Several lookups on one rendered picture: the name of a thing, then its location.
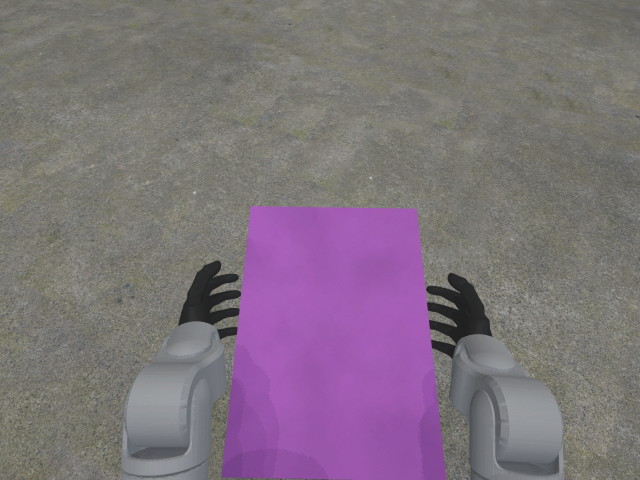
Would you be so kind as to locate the left robot forearm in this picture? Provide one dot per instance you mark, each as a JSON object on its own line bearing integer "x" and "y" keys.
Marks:
{"x": 168, "y": 409}

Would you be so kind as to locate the right robot hand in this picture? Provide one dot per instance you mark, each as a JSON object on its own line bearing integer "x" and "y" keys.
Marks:
{"x": 470, "y": 318}

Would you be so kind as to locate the left robot hand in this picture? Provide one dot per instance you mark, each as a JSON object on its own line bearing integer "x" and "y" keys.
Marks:
{"x": 198, "y": 304}

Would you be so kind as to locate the carton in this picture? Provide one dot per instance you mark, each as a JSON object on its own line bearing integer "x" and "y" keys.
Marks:
{"x": 333, "y": 374}

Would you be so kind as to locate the right robot forearm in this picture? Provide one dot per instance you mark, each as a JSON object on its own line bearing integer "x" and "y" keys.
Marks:
{"x": 516, "y": 426}

